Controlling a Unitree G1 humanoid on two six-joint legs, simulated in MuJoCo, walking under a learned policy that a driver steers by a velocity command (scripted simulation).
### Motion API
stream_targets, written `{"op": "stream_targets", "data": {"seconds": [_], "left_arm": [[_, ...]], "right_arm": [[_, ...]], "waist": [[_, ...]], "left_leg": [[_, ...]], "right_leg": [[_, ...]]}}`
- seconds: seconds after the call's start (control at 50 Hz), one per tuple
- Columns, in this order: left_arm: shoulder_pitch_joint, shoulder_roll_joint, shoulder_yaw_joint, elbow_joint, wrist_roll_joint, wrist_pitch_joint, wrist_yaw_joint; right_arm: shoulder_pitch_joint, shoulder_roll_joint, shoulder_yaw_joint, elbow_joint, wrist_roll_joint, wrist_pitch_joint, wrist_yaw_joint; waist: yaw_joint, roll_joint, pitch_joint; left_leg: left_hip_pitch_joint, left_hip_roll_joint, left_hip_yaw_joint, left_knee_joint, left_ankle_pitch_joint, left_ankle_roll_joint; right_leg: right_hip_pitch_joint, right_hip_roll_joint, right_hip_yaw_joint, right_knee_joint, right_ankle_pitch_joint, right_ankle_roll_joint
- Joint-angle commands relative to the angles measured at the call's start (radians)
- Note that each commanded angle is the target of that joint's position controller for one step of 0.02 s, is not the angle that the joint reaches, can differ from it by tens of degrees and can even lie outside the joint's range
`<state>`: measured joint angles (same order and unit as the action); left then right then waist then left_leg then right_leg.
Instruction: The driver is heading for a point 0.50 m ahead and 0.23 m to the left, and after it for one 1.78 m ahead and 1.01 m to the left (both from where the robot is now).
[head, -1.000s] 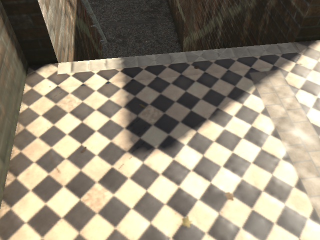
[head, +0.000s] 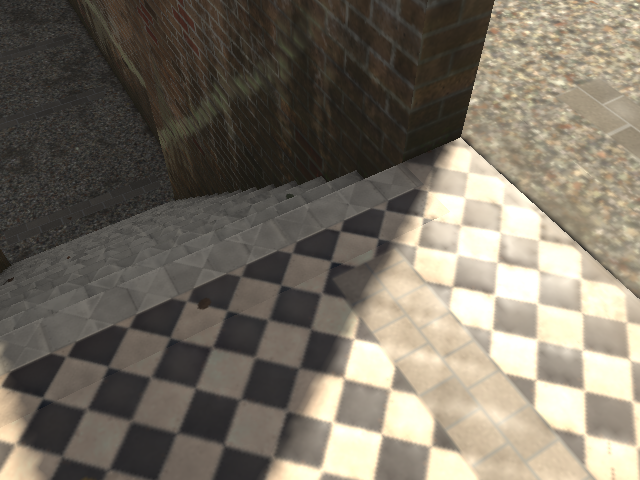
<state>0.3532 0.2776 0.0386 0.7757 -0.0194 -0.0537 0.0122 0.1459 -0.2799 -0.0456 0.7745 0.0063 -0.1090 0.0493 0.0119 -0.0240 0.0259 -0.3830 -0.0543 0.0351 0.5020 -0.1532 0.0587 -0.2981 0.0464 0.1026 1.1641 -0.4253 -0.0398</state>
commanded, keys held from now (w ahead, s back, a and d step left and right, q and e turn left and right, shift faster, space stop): w+q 1.00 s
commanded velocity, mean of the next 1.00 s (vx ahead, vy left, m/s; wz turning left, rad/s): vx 0.50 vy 0.00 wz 0.47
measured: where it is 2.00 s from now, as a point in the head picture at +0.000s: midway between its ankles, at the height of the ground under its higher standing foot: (165, 319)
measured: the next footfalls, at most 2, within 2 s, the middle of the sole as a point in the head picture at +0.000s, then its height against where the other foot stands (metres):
right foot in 0.38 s outside the picture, level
left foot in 0.90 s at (208, 435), level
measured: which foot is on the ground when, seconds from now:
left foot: down 0.00-0.40, up 0.42-0.88, down 0.90-1.00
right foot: up 0.00-0.36, down 0.38-0.92, up 0.94-1.00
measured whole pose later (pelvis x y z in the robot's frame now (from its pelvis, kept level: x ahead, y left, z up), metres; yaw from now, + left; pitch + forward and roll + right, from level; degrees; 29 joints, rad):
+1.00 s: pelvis +0.50 +0.14 -0.01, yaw +34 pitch +1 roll +0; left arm 0.37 0.24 -0.01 0.87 0.09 -0.11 -0.05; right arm 0.20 -0.27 -0.03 0.75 -0.04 -0.12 0.04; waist 0.01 -0.01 0.00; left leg -0.45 -0.08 0.01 0.64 -0.22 0.08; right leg -0.17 -0.07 -0.02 1.08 -0.46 0.02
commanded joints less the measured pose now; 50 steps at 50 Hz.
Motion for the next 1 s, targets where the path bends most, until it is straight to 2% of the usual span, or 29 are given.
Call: {"op": "stream_targets", "data": {"seconds": [0.02, 0.08, 0.14, 0.2, 0.3, 0.34, 0.36, 0.38, 0.4, 0.42, 0.44, 0.46, 0.48, 0.5, 0.56, 0.62, 0.68, 0.7, 0.72, 0.76, 0.82, 0.86, 0.88, 0.9, 0.92, 0.94, 0.96, 0.98, 1.0], "left_arm": [[-0.084, 0.126, 0.036, -0.122, 0.021, -0.042, 0.001], [-0.068, 0.072, 0.025, -0.127, 0.031, -0.039, -0.002], [-0.178, 0.048, 0.012, -0.164, 0.032, -0.042, -0.001], [-0.287, 0.039, 0.007, -0.184, 0.023, -0.053, -0.01], [-0.391, 0.076, 0.021, -0.217, 0.007, -0.073, -0.029], [-0.341, 0.102, 0.035, -0.207, 0.005, -0.081, -0.029], [-0.258, 0.125, 0.049, -0.184, 0.01, -0.083, -0.023], [-0.13, 0.165, 0.065, -0.166, 0.024, -0.086, -0.014], [0.026, 0.24, 0.084, -0.152, 0.03, -0.077, -0.007], [0.061, 0.256, 0.088, -0.119, 0.028, -0.061, -0.016], [0.014, 0.157, 0.067, -0.134, 0.021, -0.059, -0.017], [-0.033, 0.112, 0.052, -0.137, 0.018, -0.057, -0.015], [-0.083, 0.089, 0.042, -0.134, 0.023, -0.057, -0.019], [-0.118, 0.073, 0.038, -0.126, 0.028, -0.057, -0.02], [-0.142, 0.079, 0.046, -0.101, 0.027, -0.069, -0.021], [-0.121, 0.121, 0.061, -0.068, 0.027, -0.073, -0.016], [-0.114, 0.147, 0.068, -0.046, 0.023, -0.062, -0.009], [-0.052, 0.013, 0.014, -0.056, 0.119, -0.092, -0.024], [-0.007, 0.036, 0.017, -0.032, 0.116, -0.096, -0.029], [0.019, 0.102, 0.021, -0.014, 0.106, -0.086, -0.032], [0.043, 0.133, 0.017, 0.02, 0.101, -0.068, -0.032], [0.017, 0.177, 0.025, 0.028, 0.104, -0.063, -0.027], [-0.009, 0.204, 0.029, 0.031, 0.105, -0.064, -0.024], [0.015, 0.198, 0.024, 0.041, 0.118, -0.07, -0.029], [0.079, 0.114, -0.006, 0.051, 0.153, -0.076, -0.037], [0.233, -0.036, -0.062, 0.003, 0.178, -0.088, -0.069], [-0.005, 0.053, -0.036, -0.001, 0.095, -0.083, -0.091], [-0.174, 0.057, -0.033, -0.063, 0.071, -0.088, -0.084], [-0.209, 0.099, -0.024, -0.069, 0.083, -0.093, -0.054]], "right_arm": [[0.093, -0.105, -0.02, -0.031, -0.01, 0.003, -0.008], [0.116, -0.115, -0.025, -0.024, 0.005, 0.0, -0.017], [0.148, -0.154, -0.04, -0.015, 0.013, 0.009, -0.036], [0.193, -0.162, -0.043, -0.005, 0.02, 0.023, -0.048], [0.264, -0.165, -0.046, 0.005, 0.027, 0.048, -0.058], [0.242, -0.173, -0.052, -0.004, 0.025, 0.054, -0.063], [0.228, -0.154, -0.047, -0.012, 0.022, 0.056, -0.063], [0.209, -0.112, -0.032, -0.031, 0.013, 0.052, -0.058], [0.252, -0.036, -0.009, -0.058, -0.012, 0.044, -0.058], [0.347, -0.027, 0.0, -0.09, 0.028, 0.034, -0.056], [0.3, -0.128, -0.026, -0.064, 0.047, 0.039, -0.06], [0.209, -0.153, -0.036, -0.08, 0.039, 0.047, -0.058], [0.179, -0.134, -0.036, -0.084, 0.027, 0.055, -0.056], [0.165, -0.12, -0.039, -0.094, 0.019, 0.06, -0.052], [0.159, -0.069, -0.035, -0.11, 0.024, 0.08, -0.041], [0.092, -0.054, -0.028, -0.145, 0.013, 0.084, -0.037], [0.019, -0.041, -0.02, -0.165, 0.016, 0.075, -0.018], [0.113, 0.01, 0.028, -0.099, -0.127, 0.051, 0.037], [0.067, 0.005, 0.018, -0.104, -0.114, 0.043, 0.054], [-0.044, -0.036, 0.014, -0.134, -0.079, 0.029, 0.063], [-0.1, -0.046, 0.02, -0.153, -0.076, 0.025, 0.048], [-0.089, -0.07, 0.012, -0.157, -0.067, 0.016, 0.036], [-0.039, -0.094, 0.0, -0.149, -0.052, 0.007, 0.031], [0.063, -0.147, -0.026, -0.118, -0.04, -0.008, 0.021], [0.256, -0.214, -0.059, -0.06, -0.05, -0.012, -0.007], [0.467, -0.277, -0.066, -0.018, -0.037, 0.004, -0.03], [0.573, -0.215, -0.053, 0.048, -0.06, 0.008, -0.022], [0.523, -0.228, -0.066, 0.065, -0.055, -0.01, -0.021], [0.424, -0.183, -0.053, 0.056, -0.032, -0.018, -0.021]], "waist": [[-0.03, 0.065, -0.059], [-0.004, 0.093, -0.058], [-0.028, 0.087, -0.03], [-0.065, 0.097, -0.015], [-0.087, 0.12, -0.011], [-0.044, 0.141, -0.022], [0.001, 0.14, -0.06], [0.067, 0.108, -0.162], [0.096, -0.079, -0.321], [0.048, -0.371, -0.382], [0.065, -0.19, -0.248], [0.069, -0.103, -0.139], [0.041, -0.038, -0.078], [0.016, -0.058, -0.045], [-0.013, -0.083, -0.017], [-0.005, -0.043, -0.001], [0.018, -0.032, 0.007], [0.021, -0.037, -0.034], [0.043, -0.038, 0.018], [0.061, -0.025, 0.038], [0.054, -0.055, 0.054], [0.014, -0.06, 0.05], [-0.039, -0.059, 0.02], [-0.084, -0.041, -0.055], [-0.13, 0.05, -0.213], [-0.102, 0.261, -0.56], [-0.249, 0.094, -0.358], [-0.248, 0.108, -0.124], [-0.202, 0.12, -0.063]], "left_leg": [[0.323, 0.281, -0.423, -0.265, 0.125, 0.196], [0.268, 0.245, -0.353, -0.302, 0.237, 0.218], [0.22, 0.223, -0.299, -0.327, 0.244, 0.208], [0.184, 0.184, -0.258, -0.31, 0.211, 0.166], [0.235, 0.217, -0.355, -0.224, 0.107, 0.137], [0.245, 0.224, -0.395, -0.163, 0.105, 0.114], [0.222, 0.188, -0.382, -0.088, 0.156, 0.091], [0.143, 0.132, -0.338, 0.101, 0.139, 0.057], [-0.059, 0.029, -0.225, 0.413, -0.165, 0.008], [-0.349, -0.009, -0.168, 0.666, -0.459, -0.019], [-0.425, 0.058, -0.208, 0.772, -0.387, -0.026], [-0.431, 0.088, -0.179, 0.783, -0.295, -0.03], [-0.389, 0.12, -0.168, 0.757, -0.226, -0.039], [-0.363, 0.145, -0.169, 0.713, -0.184, -0.044], [-0.308, 0.169, -0.14, 0.662, -0.122, -0.059], [-0.354, 0.178, -0.141, 0.547, -0.028, -0.077], [-0.329, 0.171, -0.108, 0.378, 0.122, -0.068], [-0.339, 0.17, -0.073, 0.343, 0.173, -0.061], [-0.368, 0.174, -0.091, 0.321, 0.166, -0.051], [-0.378, 0.154, -0.056, 0.247, 0.159, -0.03], [-0.315, 0.12, -0.025, 0.177, 0.064, 0.006], [-0.221, 0.065, 0.013, 0.135, 0.028, 0.035], [-0.076, 0.014, 0.052, 0.09, 0.082, 0.061], [0.151, -0.04, 0.072, 0.089, 0.127, 0.093], [0.51, 0.01, -0.045, 0.181, 0.287, 0.172], [1.025, 0.289, -0.603, 0.067, 0.273, 0.432], [0.964, 0.332, -0.783, -0.101, 0.195, 0.359], [0.769, 0.311, -0.646, -0.147, 0.06, 0.265], [0.556, 0.284, -0.579, -0.156, 0.028, 0.263]], "right_leg": [[-0.342, -0.126, 0.006, 0.023, 0.107, 0.012], [-0.314, -0.136, -0.023, -0.118, 0.112, 0.044], [-0.319, -0.125, -0.044, -0.317, 0.235, 0.075], [-0.251, -0.087, -0.051, -0.512, 0.42, 0.085], [-0.164, -0.046, -0.033, -0.667, 0.436, 0.071], [-0.074, -0.045, -0.036, -0.713, 0.385, 0.045], [0.05, -0.047, -0.049, -0.748, 0.378, 0.019], [0.26, -0.138, 0.022, -0.731, 0.36, -0.032], [0.556, -0.348, 0.246, -0.698, 0.344, -0.109], [0.69, -0.502, 0.662, -0.827, 0.073, -0.231], [0.579, -0.459, 0.613, -0.87, -0.069, -0.201], [0.458, -0.416, 0.442, -0.878, 0.004, -0.165], [0.342, -0.368, 0.326, -0.905, 0.135, -0.151], [0.27, -0.337, 0.25, -0.929, 0.21, -0.148], [0.168, -0.299, 0.082, -0.992, 0.352, -0.149], [0.184, -0.318, -0.008, -1.015, 0.453, -0.169], [0.207, -0.3, -0.113, -1.011, 0.487, -0.145], [0.275, -0.336, -0.116, -1.052, 0.412, -0.195], [0.301, -0.347, -0.126, -1.052, 0.412, -0.189], [0.349, -0.336, -0.181, -1.035, 0.445, -0.163], [0.398, -0.359, -0.236, -1.01, 0.518, -0.14], [0.413, -0.375, -0.272, -0.935, 0.731, -0.135], [0.371, -0.353, -0.318, -0.836, 0.911, -0.12], [0.284, -0.298, -0.373, -0.66, 1.026, -0.084], [0.072, -0.258, -0.376, -0.38, 0.83, -0.018], [-0.246, -0.097, -0.287, -0.106, 0.032, 0.069], [-0.489, 0.002, -0.11, 0.122, -0.106, 0.061], [-0.633, -0.053, -0.017, 0.182, -0.06, 0.029], [-0.586, -0.104, 0.001, 0.185, -0.021, 0.022]]}}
